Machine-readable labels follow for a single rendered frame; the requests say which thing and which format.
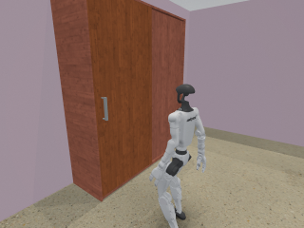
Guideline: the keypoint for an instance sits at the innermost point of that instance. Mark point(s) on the robot left forearm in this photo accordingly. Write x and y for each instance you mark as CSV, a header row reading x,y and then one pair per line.
x,y
169,152

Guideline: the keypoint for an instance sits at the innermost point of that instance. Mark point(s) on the robot left hand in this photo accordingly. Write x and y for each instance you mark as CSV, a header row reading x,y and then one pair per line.
x,y
157,174

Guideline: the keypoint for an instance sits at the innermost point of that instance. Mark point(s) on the robot right upper arm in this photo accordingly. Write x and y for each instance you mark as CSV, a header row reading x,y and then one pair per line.
x,y
198,124

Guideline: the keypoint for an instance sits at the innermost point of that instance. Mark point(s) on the robot right forearm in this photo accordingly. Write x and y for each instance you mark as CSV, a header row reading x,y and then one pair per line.
x,y
201,145

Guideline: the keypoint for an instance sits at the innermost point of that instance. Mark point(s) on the wardrobe door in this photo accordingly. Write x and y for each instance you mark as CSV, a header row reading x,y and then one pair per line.
x,y
166,77
120,37

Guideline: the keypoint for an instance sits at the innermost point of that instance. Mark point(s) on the handle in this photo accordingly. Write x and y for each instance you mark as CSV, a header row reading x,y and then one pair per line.
x,y
105,109

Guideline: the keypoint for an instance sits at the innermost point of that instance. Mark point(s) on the robot left upper arm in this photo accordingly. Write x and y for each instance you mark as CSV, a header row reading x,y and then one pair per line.
x,y
174,120

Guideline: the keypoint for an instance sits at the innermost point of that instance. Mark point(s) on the right robot foot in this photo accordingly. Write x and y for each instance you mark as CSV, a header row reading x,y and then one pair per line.
x,y
180,215

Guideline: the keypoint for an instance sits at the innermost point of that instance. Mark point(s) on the robot right hand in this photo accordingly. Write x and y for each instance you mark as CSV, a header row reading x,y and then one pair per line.
x,y
203,160

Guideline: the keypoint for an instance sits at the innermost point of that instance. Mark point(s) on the right robot shin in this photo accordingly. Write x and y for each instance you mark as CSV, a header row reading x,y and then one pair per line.
x,y
176,195

